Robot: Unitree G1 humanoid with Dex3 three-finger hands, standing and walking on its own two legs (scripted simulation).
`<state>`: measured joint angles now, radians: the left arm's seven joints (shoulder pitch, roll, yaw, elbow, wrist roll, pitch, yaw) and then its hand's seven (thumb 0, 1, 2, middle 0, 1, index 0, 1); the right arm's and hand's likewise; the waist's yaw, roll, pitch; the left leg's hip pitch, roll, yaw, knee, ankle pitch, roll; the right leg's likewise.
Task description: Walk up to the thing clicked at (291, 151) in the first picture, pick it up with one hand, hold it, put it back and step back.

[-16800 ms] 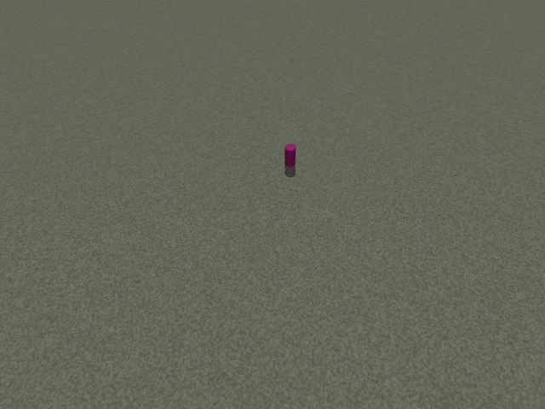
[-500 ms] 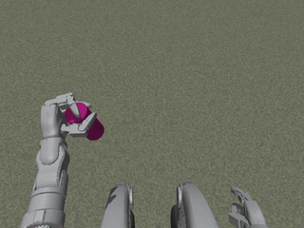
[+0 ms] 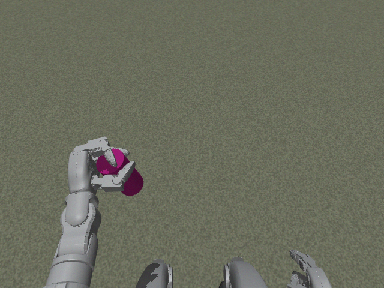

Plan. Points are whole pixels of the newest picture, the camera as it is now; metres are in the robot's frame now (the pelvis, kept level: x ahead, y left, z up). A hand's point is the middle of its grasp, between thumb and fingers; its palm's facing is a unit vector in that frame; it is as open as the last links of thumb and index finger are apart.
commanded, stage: lift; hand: left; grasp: from the side
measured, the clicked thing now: (122, 173) +0.36 +0.17 -0.01
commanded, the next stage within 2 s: hold in 0.46 s
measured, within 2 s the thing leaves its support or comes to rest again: neither
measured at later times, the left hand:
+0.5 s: hand (117, 157) +0.35 +0.16 +0.07, palm faces +0.14 -0.99 -0.03, open 5.2 cm
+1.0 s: hand (117, 151) +0.35 +0.15 +0.09, palm faces +0.15 -0.99 -0.02, open 5.1 cm
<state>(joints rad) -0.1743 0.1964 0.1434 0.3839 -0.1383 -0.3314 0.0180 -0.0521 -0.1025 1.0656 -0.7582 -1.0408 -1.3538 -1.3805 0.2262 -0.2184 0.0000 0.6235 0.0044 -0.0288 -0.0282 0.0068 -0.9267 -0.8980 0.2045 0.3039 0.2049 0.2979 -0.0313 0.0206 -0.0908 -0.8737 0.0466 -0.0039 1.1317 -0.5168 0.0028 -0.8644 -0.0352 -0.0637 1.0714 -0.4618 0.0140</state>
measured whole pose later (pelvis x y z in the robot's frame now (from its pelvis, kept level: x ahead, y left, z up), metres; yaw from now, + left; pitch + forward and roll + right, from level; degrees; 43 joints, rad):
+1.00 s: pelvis +0.02 -0.02 +0.04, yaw +0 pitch +8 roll -1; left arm -0.12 0.17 0.14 0.40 -0.15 -0.34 0.01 -0.06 -0.07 1.01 -0.75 -1.06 -1.36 -1.37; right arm 0.23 -0.22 -0.01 0.65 0.00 0.00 -0.02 0.01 -0.94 -0.90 0.20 0.30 0.20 0.30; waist -0.03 0.02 -0.04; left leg -0.57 0.05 0.01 0.87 -0.44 -0.02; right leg -0.58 -0.02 -0.06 0.84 -0.40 0.00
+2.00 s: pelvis +0.01 -0.01 +0.05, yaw +0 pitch +5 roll -1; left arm -0.13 0.16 0.13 0.40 -0.14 -0.34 0.00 -0.06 -0.07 1.00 -0.75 -1.07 -1.33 -1.37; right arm 0.22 -0.22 -0.01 0.66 0.00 -0.02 -0.01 0.01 -0.93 -0.90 0.20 0.30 0.20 0.30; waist -0.02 0.02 -0.01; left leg -0.52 0.04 0.01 0.83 -0.41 -0.01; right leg -0.52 -0.03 -0.06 0.79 -0.37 0.01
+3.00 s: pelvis +0.02 -0.01 +0.05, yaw +0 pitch +6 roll -1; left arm -0.12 0.16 0.14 0.42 -0.15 -0.36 -0.01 -0.06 -0.07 1.00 -0.75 -1.07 -1.31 -1.35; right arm 0.23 -0.22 -0.01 0.66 0.00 -0.02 -0.01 0.01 -0.93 -0.91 0.20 0.30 0.20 0.30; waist -0.02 0.02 -0.02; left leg -0.52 0.04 0.01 0.83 -0.42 -0.01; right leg -0.52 -0.03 -0.06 0.79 -0.38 0.00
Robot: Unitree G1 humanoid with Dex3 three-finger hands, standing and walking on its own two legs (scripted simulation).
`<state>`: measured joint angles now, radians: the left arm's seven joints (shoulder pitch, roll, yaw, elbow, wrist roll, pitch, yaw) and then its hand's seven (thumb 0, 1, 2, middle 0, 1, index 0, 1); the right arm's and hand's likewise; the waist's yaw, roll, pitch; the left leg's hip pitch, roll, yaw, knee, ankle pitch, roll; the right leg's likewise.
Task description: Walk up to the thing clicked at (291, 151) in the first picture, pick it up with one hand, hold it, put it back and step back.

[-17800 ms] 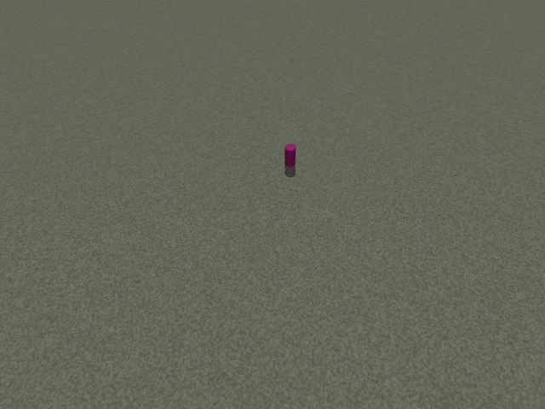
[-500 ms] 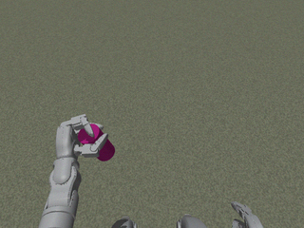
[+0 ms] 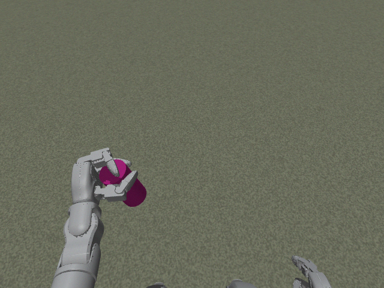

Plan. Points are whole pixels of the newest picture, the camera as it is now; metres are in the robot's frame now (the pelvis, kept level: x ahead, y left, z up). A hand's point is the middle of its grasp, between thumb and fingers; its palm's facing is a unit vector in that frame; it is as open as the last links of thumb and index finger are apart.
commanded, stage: hold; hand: left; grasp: from the side
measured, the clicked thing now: (124, 184) +0.34 +0.16 +0.00
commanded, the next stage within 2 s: none
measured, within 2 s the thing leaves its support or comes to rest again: neither
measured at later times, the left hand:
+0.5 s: hand (112, 176) +0.33 +0.17 +0.06, palm faces +0.14 -0.99 -0.02, open 5.1 cm
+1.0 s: hand (112, 177) +0.32 +0.17 +0.06, palm faces +0.13 -0.99 -0.02, open 5.1 cm
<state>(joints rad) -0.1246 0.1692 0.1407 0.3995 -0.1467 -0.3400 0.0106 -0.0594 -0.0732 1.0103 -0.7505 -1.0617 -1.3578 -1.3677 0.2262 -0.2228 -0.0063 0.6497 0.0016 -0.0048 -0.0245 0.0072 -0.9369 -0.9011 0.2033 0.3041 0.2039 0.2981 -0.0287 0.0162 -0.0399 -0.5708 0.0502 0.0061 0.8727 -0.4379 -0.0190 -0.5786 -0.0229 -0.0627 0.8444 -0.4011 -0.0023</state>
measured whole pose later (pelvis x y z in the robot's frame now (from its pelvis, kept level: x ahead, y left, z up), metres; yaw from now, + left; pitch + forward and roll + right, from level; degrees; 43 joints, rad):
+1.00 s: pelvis -0.01 +0.01 +0.01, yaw +0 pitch +5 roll -1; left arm -0.13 0.16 0.13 0.40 -0.14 -0.34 0.00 -0.06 -0.07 1.00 -0.75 -1.07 -1.33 -1.37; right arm 0.22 -0.22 -0.01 0.66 0.00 -0.02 -0.01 0.01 -0.93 -0.90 0.20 0.30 0.20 0.30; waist -0.02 0.02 -0.01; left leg -0.52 0.04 0.01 0.83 -0.41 -0.01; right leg -0.52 -0.03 -0.06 0.79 -0.37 0.01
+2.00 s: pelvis +0.00 +0.00 +0.01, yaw +0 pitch +6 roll -1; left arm -0.12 0.16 0.14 0.42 -0.15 -0.36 -0.01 -0.06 -0.07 1.00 -0.75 -1.07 -1.31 -1.35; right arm 0.23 -0.22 -0.01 0.66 0.00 -0.02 -0.01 0.01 -0.93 -0.91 0.20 0.30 0.20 0.30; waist -0.02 0.02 -0.02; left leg -0.52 0.04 0.01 0.83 -0.42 -0.01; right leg -0.52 -0.03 -0.06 0.79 -0.38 0.00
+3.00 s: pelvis -0.05 +0.01 -0.18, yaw -1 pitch +31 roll -2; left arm -0.53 0.27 0.34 0.97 -0.11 -0.74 -0.04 -0.05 -0.11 1.05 -0.79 -1.04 -1.31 -1.37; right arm 0.16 -0.26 -0.01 0.68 -0.07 -0.02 0.08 0.00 -0.91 -0.91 0.20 0.30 0.20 0.30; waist -0.08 0.01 -0.18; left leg -1.56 0.05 -0.03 1.69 -0.67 -0.01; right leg -1.56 -0.04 -0.05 1.65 -0.62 0.00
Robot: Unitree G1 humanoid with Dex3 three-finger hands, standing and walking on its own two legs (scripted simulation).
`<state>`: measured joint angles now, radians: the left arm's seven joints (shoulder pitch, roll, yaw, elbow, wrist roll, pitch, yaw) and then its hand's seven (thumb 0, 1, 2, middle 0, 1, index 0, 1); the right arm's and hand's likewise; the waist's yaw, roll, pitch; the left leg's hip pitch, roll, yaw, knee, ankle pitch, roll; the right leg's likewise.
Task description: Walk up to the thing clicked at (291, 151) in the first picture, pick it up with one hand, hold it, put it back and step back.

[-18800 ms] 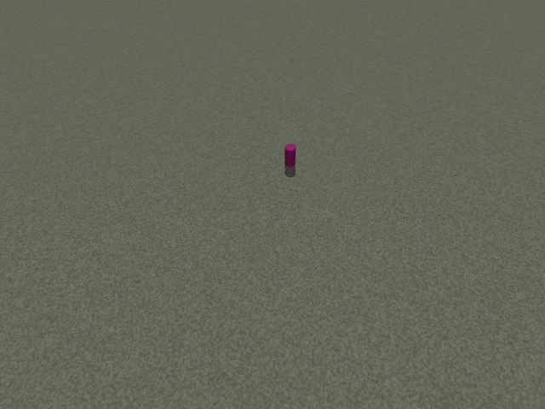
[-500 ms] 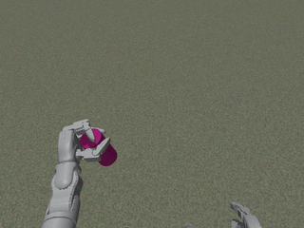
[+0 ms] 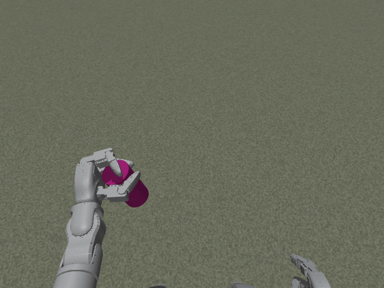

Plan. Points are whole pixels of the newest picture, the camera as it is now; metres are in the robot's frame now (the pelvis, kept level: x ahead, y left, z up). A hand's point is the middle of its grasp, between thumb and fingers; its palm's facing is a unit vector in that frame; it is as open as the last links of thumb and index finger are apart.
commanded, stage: hold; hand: left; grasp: from the side
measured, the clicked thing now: (127, 185) +0.34 +0.16 +0.00
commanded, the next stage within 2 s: crouch in 1.16 s
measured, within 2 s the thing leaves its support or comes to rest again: neither
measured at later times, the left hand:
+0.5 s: hand (120, 174) +0.34 +0.16 +0.05, palm faces +0.13 -0.99 -0.02, open 5.2 cm
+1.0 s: hand (121, 174) +0.34 +0.16 +0.05, palm faces +0.13 -0.99 -0.02, open 5.2 cm
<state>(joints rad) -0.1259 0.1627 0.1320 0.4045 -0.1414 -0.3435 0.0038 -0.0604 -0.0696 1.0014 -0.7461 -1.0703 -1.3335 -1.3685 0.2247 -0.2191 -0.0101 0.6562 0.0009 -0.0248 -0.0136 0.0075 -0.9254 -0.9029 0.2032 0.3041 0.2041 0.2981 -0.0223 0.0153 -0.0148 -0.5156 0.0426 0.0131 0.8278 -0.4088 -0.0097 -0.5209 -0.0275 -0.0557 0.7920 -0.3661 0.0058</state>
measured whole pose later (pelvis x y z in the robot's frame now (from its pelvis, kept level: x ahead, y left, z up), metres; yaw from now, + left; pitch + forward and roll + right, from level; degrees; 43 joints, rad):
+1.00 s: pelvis +0.01 +0.00 +0.00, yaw +0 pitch +6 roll -1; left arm -0.12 0.16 0.14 0.42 -0.15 -0.36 -0.01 -0.06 -0.07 1.00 -0.75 -1.07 -1.31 -1.35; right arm 0.23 -0.22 -0.01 0.66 0.00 -0.02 -0.01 0.01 -0.93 -0.91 0.20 0.30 0.20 0.30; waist -0.02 0.02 -0.02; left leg -0.52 0.04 0.01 0.83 -0.42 -0.01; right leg -0.52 -0.03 -0.06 0.79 -0.38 0.00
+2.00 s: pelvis -0.04 +0.00 -0.18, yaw -1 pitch +31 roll -2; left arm -0.53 0.27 0.34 0.97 -0.11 -0.74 -0.04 -0.05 -0.11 1.05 -0.79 -1.04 -1.31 -1.37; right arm 0.16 -0.26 -0.01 0.68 -0.07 -0.02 0.08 0.00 -0.91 -0.91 0.20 0.30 0.20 0.30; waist -0.08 0.01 -0.18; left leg -1.56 0.05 -0.03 1.69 -0.67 -0.01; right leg -1.56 -0.04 -0.05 1.65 -0.62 0.00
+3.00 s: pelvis -0.09 +0.01 -0.43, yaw -8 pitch +26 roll -10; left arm -0.83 0.66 0.58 1.30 -0.02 -0.82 -0.07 -0.05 -0.10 1.03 -0.79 -1.04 -1.32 -1.39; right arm 0.07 -0.33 0.22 0.68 -0.21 0.04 0.13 0.00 -0.91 -0.91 0.20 0.30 0.21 0.30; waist -0.25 -0.07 0.10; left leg -2.29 0.03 -0.17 2.50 -0.69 0.01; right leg -2.22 -0.04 -0.13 2.34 -0.59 0.01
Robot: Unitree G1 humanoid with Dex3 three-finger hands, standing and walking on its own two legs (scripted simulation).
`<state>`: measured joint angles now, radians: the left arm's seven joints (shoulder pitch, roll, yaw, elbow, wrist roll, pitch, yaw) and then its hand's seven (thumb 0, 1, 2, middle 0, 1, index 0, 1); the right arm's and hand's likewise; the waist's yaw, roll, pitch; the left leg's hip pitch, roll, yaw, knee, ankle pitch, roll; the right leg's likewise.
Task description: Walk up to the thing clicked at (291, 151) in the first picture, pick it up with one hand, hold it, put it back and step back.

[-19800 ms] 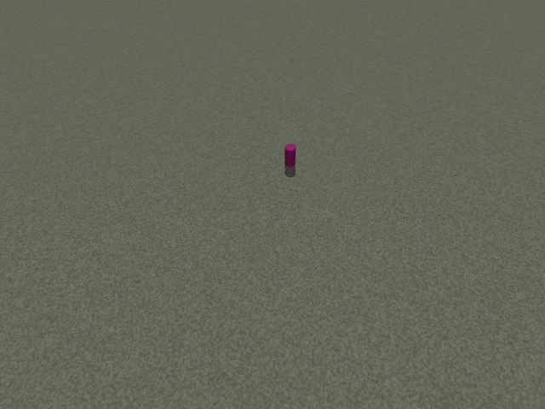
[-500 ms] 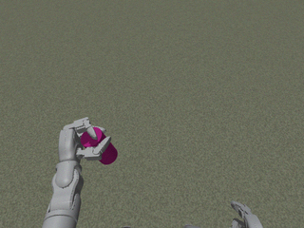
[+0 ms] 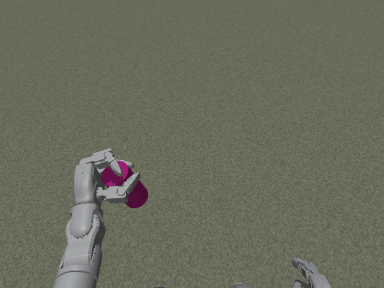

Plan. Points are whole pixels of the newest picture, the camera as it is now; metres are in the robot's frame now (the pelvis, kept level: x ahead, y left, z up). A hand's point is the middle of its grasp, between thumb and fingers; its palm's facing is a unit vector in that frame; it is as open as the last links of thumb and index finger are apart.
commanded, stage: hold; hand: left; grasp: from the side
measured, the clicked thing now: (126, 186) +0.34 +0.16 +0.00
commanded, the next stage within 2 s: crouch in 0.16 s
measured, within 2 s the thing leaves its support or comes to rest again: neither
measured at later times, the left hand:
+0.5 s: hand (119, 179) +0.33 +0.17 +0.03, palm faces +0.16 -0.99 +0.00, open 5.2 cm
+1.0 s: hand (133, 204) +0.38 +0.19 -0.20, palm faces +0.20 -0.98 -0.03, open 5.3 cm
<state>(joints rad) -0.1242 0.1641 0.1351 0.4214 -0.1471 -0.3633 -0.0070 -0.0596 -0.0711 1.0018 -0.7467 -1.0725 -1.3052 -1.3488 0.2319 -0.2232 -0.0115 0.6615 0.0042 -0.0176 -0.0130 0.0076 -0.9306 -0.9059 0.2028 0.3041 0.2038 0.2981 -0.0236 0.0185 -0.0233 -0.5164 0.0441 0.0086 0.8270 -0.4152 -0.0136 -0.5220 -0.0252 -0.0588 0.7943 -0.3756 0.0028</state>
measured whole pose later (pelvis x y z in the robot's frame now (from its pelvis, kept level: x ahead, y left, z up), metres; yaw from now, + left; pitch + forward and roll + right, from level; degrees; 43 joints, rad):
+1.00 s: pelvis -0.05 +0.00 -0.18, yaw -1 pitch +31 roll -2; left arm -0.53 0.27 0.34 0.97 -0.11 -0.74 -0.04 -0.05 -0.11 1.05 -0.79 -1.04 -1.31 -1.37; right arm 0.16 -0.26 -0.01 0.68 -0.07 -0.02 0.08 0.00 -0.91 -0.91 0.20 0.30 0.20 0.30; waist -0.08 0.01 -0.18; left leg -1.56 0.05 -0.03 1.69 -0.67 -0.01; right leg -1.56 -0.04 -0.05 1.65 -0.62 0.00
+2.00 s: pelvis -0.10 +0.02 -0.43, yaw -8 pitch +26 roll -10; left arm -0.83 0.66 0.58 1.30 -0.02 -0.82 -0.07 -0.05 -0.10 1.03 -0.79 -1.04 -1.32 -1.39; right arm 0.07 -0.33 0.22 0.68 -0.21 0.04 0.13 0.00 -0.91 -0.91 0.20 0.30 0.21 0.30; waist -0.25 -0.07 0.10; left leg -2.29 0.03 -0.17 2.50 -0.69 0.01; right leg -2.22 -0.04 -0.13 2.34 -0.59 0.01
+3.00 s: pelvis -0.10 +0.03 -0.44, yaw -14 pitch +18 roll -17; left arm -0.88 0.95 0.50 1.56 -0.02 -1.01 0.01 -0.04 -0.11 1.04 -0.80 -1.03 -1.34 -1.42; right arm -0.12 -0.38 0.50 0.56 -0.34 0.07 0.13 0.00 -0.91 -0.90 0.21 0.30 0.21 0.30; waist -0.31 -0.23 0.29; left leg -2.25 0.02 -0.32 2.62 -0.73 0.01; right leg -2.11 -0.01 -0.25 2.35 -0.58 0.05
